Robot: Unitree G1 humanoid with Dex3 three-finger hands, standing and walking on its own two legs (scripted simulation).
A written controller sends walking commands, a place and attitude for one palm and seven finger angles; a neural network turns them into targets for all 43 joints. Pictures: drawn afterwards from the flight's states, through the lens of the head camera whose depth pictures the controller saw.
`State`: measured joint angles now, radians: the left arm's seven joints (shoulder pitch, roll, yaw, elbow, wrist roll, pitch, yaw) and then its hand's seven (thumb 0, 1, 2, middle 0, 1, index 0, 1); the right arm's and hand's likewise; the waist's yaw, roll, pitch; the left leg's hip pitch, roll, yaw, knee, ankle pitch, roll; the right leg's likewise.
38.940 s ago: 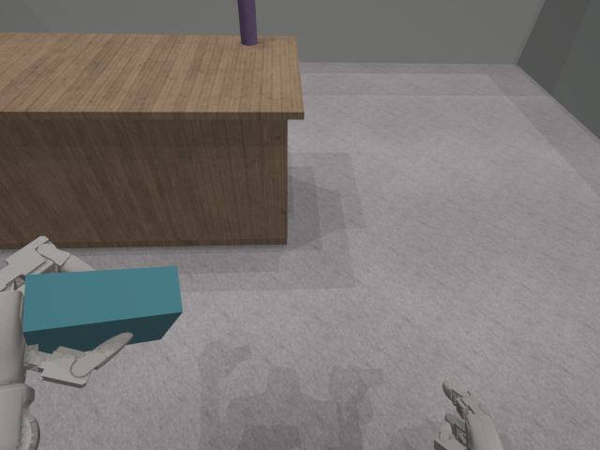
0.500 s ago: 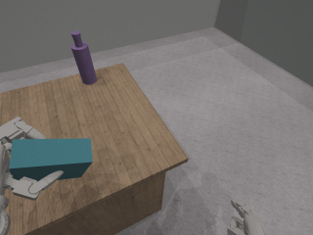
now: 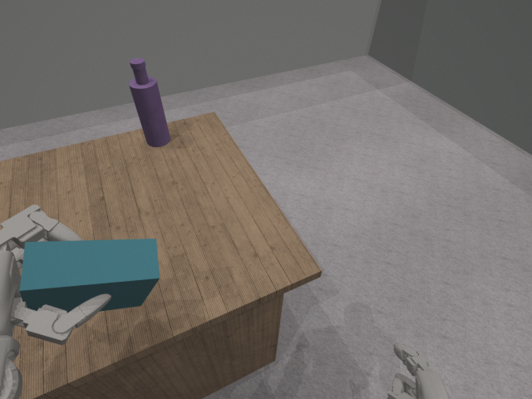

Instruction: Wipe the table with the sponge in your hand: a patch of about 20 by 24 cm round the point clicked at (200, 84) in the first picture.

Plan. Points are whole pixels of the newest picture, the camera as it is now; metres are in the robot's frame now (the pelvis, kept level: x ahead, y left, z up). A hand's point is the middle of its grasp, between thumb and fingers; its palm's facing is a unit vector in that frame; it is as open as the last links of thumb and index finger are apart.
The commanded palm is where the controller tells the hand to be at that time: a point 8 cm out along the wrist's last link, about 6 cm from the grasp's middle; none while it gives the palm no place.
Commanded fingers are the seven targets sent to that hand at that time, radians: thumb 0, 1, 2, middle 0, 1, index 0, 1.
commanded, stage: shuffle to correct the standing spot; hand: left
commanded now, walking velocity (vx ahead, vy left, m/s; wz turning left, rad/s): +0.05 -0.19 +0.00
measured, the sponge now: (112, 277) +0.23 +0.20 +0.13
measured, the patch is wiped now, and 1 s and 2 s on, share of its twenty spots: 0.00 0.00 0.00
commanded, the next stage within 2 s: come to a stop and stand still in 0.26 s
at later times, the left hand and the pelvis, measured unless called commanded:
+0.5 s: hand (26, 231) +0.25 +0.29 +0.19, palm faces +0.43 -0.79 -0.44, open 9.4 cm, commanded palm +0.16 +0.28 +0.18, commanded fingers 0.00 0.10 1.30 -1.20 -1.60 -1.20 -1.60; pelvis +0.00 +0.00 +0.00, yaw -1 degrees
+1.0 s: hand out of the picture +0.23 +0.31 +0.17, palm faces +0.40 -0.86 -0.33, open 9.4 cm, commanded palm +0.17 +0.35 +0.18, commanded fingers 0.00 0.10 1.30 -1.20 -1.60 -1.20 -1.60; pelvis +0.00 +0.07 +0.01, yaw -1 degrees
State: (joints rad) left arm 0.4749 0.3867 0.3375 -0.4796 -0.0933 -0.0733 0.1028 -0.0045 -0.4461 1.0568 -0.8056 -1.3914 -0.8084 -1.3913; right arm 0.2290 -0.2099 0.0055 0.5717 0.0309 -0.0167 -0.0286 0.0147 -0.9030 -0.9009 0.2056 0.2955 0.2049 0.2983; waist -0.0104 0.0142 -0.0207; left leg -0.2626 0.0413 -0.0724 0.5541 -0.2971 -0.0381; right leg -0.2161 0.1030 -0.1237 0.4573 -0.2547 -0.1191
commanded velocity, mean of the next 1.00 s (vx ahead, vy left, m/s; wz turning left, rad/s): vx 0.02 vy -0.07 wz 0.00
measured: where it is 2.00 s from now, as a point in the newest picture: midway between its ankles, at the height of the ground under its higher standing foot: outside the picture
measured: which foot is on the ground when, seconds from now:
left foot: down 0.00-1.00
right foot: down 0.00-1.00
